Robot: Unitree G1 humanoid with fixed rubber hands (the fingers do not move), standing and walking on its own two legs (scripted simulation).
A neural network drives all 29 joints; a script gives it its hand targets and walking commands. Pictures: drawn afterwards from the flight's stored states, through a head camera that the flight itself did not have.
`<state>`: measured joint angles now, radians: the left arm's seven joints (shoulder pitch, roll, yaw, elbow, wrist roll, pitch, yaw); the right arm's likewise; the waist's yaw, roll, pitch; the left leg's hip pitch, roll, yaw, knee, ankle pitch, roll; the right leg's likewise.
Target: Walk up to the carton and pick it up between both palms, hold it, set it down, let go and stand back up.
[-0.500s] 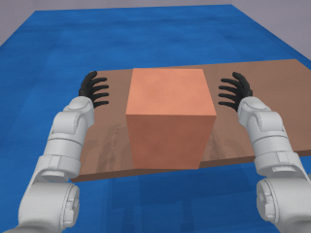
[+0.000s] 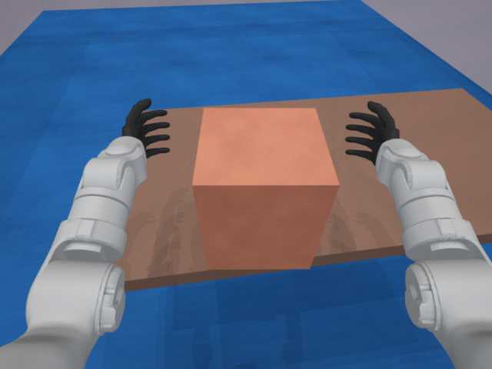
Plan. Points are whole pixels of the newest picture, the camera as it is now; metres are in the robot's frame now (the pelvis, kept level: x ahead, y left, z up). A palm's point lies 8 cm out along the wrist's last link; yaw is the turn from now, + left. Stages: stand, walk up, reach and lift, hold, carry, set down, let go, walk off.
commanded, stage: reach and lift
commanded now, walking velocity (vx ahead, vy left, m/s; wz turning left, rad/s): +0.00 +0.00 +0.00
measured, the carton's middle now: (259, 192) +0.45 -0.03 +0.05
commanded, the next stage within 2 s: none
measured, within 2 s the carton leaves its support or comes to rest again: neither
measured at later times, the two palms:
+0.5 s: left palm (149, 185) +0.43 +0.17 +0.09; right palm (363, 190) +0.42 -0.21 +0.08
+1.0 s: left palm (155, 194) +0.43 +0.17 +0.07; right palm (354, 191) +0.42 -0.20 +0.07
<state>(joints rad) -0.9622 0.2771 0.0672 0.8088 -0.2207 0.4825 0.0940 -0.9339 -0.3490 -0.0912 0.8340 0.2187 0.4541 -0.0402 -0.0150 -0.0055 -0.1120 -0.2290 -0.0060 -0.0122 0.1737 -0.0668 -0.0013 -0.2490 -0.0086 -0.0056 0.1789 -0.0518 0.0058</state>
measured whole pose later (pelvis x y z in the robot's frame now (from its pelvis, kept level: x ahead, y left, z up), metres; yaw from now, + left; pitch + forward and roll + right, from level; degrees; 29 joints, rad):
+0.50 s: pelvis +0.01 +0.00 +0.00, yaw +0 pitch +13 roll +0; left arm -0.77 0.21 0.08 0.87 -0.16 0.17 0.07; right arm -0.74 -0.25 -0.08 0.87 0.16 0.15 -0.05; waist -0.02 0.01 -0.15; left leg -0.34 0.00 -0.02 0.20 -0.08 0.00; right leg -0.36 0.00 0.00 0.20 -0.06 0.00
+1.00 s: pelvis +0.02 +0.00 +0.00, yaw +0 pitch +12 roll +0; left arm -0.73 0.17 0.05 0.94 -0.14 0.08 0.08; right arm -0.73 -0.21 -0.08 0.96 0.13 0.06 -0.05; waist -0.02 0.00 -0.17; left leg -0.31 0.00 -0.02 0.17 -0.08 0.00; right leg -0.32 0.00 0.00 0.17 -0.06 0.00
